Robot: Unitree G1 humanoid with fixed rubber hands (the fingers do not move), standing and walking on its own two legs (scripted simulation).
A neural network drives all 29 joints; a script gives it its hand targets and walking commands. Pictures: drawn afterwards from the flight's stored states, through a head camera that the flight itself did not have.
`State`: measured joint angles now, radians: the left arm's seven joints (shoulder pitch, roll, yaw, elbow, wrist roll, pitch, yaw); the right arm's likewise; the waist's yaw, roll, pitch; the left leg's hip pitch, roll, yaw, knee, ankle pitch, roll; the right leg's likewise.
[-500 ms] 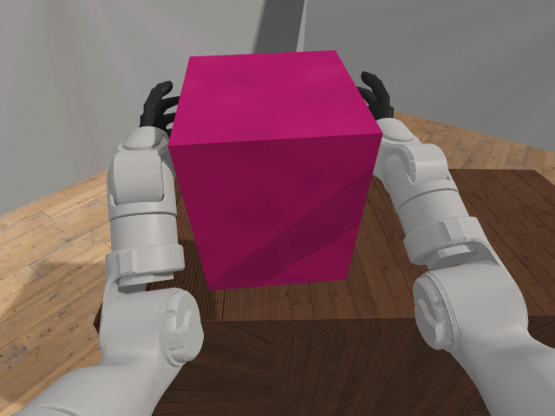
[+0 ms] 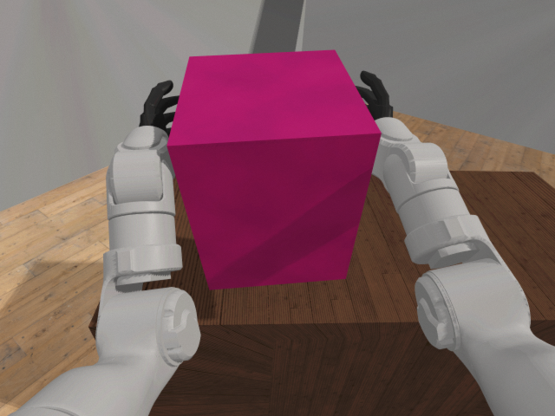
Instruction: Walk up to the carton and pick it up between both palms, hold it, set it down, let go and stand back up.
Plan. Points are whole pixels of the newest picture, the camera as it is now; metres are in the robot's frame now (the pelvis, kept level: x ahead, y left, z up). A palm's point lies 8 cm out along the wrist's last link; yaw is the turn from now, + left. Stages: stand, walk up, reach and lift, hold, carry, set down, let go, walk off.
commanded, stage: hold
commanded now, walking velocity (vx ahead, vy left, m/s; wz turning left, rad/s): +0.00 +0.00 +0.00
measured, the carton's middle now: (270, 172) +0.37 +0.00 +0.23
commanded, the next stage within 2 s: none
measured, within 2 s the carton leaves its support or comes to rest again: neither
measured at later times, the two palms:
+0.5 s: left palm (151, 133) +0.36 +0.15 +0.29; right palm (378, 127) +0.36 -0.14 +0.30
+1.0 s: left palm (155, 146) +0.37 +0.15 +0.27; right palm (376, 135) +0.36 -0.14 +0.28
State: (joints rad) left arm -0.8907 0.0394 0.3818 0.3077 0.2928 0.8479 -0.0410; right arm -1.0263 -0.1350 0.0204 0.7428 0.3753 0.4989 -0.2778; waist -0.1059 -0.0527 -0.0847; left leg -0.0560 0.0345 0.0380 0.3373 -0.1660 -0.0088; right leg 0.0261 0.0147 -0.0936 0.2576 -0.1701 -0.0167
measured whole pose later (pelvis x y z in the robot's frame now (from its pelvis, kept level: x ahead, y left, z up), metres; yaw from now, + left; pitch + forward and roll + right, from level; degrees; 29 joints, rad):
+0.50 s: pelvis -0.01 +0.00 +0.00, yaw +0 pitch -6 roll +0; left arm -0.96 0.04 0.41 0.39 0.31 0.83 -0.03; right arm -1.07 -0.12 -0.05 0.80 0.30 0.50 -0.25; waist -0.08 -0.04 -0.09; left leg -0.07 0.03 0.05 0.32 -0.14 0.00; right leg -0.01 0.01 -0.09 0.28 -0.16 -0.02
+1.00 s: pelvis +0.00 +0.00 +0.00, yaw +0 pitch -8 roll -1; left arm -0.81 0.01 0.37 0.19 0.30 0.87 -0.04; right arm -0.97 -0.13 0.04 0.66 0.41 0.52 -0.29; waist -0.12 -0.05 -0.07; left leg -0.03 0.03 0.04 0.34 -0.18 -0.01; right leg 0.05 0.01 -0.09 0.25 -0.17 -0.01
